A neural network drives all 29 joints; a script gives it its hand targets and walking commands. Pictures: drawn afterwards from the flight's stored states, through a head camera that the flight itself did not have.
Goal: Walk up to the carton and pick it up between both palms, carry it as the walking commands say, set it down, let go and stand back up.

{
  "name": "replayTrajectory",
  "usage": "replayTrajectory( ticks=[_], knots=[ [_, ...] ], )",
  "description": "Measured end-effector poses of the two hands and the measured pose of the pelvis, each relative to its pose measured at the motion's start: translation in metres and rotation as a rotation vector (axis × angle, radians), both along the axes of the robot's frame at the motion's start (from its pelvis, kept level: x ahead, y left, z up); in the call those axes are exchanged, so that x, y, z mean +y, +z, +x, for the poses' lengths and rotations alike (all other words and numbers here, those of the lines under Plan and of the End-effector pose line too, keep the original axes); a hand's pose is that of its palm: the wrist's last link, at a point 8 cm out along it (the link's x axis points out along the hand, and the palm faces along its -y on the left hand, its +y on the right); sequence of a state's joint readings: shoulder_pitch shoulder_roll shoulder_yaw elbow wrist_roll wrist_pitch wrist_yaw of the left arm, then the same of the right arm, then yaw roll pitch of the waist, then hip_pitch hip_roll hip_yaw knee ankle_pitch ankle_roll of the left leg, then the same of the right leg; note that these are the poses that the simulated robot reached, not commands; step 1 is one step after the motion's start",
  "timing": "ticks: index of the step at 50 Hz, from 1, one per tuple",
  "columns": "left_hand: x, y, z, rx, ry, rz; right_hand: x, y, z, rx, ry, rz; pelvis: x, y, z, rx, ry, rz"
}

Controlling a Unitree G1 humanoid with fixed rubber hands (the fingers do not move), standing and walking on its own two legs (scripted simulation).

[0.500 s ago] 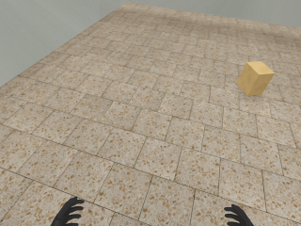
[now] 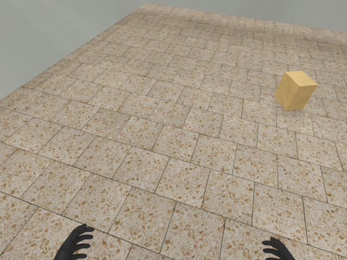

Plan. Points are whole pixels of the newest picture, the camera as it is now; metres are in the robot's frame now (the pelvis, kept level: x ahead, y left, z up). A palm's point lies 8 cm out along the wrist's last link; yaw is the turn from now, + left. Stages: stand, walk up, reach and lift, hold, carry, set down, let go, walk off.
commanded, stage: stand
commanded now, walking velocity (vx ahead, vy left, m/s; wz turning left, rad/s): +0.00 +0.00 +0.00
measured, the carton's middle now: (293, 90) +1.67 -1.08 -0.62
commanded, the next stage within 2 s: walk up in 0.56 s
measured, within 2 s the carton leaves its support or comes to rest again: neither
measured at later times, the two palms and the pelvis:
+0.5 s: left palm out of the picture +0.15 +0.25 -0.08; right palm out of the picture +0.14 -0.27 -0.08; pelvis +0.00 +0.00 +0.00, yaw +0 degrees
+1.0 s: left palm (84, 236) +0.21 +0.22 -0.07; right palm out of the picture +0.08 -0.38 -0.06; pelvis +0.03 -0.04 +0.01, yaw -9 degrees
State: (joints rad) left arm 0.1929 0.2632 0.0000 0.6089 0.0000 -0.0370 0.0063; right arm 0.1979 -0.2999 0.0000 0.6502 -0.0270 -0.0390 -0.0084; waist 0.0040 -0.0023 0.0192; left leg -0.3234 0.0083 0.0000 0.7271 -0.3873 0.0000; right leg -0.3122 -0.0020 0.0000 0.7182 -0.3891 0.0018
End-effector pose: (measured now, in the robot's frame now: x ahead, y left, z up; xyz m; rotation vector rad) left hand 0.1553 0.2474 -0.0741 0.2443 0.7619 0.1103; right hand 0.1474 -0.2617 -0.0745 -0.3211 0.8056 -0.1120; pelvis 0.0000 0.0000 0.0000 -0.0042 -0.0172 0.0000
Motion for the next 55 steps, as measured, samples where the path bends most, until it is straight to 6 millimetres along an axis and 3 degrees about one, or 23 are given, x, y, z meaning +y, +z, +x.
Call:
replayTrajectory(
  ticks=[39, 44, 49, 52, 55],
  knots=[
    [0.006, -0.008, -0.01, 0.051, -0.006, 0.009, -0.01, -0.007, -0.015, 0.049, -0.019, -0.015, 0.0, 0.0, -0.001, -0.003, -0.001, 0.001],
    [0.001, -0.008, -0.002, 0.138, -0.128, 0.018, -0.047, 0.003, -0.035, 0.026, -0.074, -0.062, -0.009, 0.002, 0.005, 0.003, -0.073, 0.01],
    [-0.023, 0.003, 0.04, 0.156, -0.243, 0.041, -0.106, 0.013, -0.065, 0.091, -0.153, -0.134, -0.034, 0.007, 0.024, 0.016, -0.145, 0.019],
    [-0.046, 0.001, 0.068, 0.14, -0.287, 0.062, -0.143, 0.009, -0.069, 0.119, -0.183, -0.16, -0.055, 0.0, 0.038, 0.038, -0.203, 0.027],
    [-0.059, -0.002, 0.081, 0.119, -0.271, 0.084, -0.161, 0.006, -0.059, 0.141, -0.198, -0.163, -0.071, -0.003, 0.054, 0.018, -0.226, 0.016]
  ],
)
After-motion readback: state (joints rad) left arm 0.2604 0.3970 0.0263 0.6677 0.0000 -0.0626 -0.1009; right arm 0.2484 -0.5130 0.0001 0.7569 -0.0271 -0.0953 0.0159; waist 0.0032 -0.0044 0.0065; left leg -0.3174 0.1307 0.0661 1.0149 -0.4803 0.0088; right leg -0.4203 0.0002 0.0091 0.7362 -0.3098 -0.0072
